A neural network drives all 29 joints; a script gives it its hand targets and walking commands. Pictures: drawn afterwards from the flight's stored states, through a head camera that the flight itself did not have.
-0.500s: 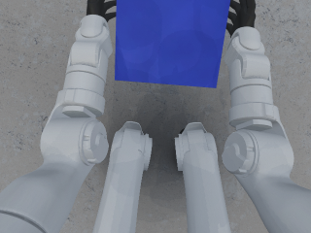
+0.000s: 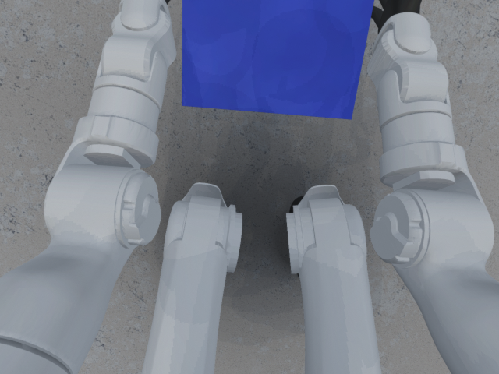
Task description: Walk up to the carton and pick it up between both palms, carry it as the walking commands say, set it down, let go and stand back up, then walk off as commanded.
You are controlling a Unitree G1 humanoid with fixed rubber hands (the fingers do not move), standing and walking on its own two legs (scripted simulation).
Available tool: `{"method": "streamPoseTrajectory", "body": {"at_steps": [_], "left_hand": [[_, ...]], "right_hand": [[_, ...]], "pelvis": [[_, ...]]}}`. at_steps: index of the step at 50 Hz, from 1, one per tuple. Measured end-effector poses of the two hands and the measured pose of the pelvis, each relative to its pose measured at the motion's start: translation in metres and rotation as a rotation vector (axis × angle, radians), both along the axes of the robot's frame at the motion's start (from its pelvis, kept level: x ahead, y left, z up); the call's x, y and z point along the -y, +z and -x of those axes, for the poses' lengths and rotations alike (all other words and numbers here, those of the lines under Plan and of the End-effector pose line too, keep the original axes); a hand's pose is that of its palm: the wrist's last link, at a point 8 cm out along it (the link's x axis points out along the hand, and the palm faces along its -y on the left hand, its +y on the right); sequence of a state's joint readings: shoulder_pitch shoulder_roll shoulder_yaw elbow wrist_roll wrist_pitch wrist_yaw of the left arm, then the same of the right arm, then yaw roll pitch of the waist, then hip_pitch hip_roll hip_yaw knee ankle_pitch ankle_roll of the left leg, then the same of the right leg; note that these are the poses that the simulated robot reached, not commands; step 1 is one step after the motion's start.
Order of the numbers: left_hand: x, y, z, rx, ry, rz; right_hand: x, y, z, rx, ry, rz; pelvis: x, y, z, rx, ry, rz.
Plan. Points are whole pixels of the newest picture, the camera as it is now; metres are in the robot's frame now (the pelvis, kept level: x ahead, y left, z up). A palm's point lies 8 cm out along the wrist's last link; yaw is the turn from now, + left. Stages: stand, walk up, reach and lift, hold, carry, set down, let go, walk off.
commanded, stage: set down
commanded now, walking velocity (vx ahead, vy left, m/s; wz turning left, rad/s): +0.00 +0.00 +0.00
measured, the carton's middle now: (269, 30) +0.53 -0.01 -0.24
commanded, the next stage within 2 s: none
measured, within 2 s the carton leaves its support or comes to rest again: rests again in 0.72 s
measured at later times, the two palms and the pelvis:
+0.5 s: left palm (152, 1) +0.54 +0.14 -0.17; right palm (389, 22) +0.52 -0.15 -0.17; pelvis -0.01 +0.00 -0.01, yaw +0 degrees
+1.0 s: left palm (154, 3) +0.54 +0.14 -0.18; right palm (388, 23) +0.53 -0.16 -0.18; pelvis +0.00 +0.00 -0.02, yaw +0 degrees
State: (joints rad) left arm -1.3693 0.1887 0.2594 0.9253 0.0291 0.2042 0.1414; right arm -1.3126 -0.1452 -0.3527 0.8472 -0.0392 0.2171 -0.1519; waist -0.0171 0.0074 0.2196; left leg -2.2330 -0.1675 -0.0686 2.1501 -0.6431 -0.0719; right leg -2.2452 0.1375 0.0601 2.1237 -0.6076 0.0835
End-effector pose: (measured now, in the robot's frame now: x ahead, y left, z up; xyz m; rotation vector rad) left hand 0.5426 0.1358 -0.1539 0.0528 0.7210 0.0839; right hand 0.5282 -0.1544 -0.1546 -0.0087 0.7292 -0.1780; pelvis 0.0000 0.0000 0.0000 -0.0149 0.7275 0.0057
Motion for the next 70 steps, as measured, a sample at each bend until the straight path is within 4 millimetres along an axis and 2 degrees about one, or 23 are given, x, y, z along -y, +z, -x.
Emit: {"method": "streamPoseTrajectory", "body": {"at_steps": [17,70], "left_hand": [[-0.003,-0.012,0.008,-0.025,-0.004,-0.008],[-0.003,-0.037,-0.004,-0.008,-0.03,0.047]], "right_hand": [[-0.003,-0.013,0.008,-0.022,0.011,0.001],[0.001,-0.034,-0.006,-0.011,0.06,-0.037]], "pelvis": [[-0.001,-0.008,0.006,0.054,0.002,0.001],[-0.001,-0.022,-0.002,0.081,0.003,0.004]]}}
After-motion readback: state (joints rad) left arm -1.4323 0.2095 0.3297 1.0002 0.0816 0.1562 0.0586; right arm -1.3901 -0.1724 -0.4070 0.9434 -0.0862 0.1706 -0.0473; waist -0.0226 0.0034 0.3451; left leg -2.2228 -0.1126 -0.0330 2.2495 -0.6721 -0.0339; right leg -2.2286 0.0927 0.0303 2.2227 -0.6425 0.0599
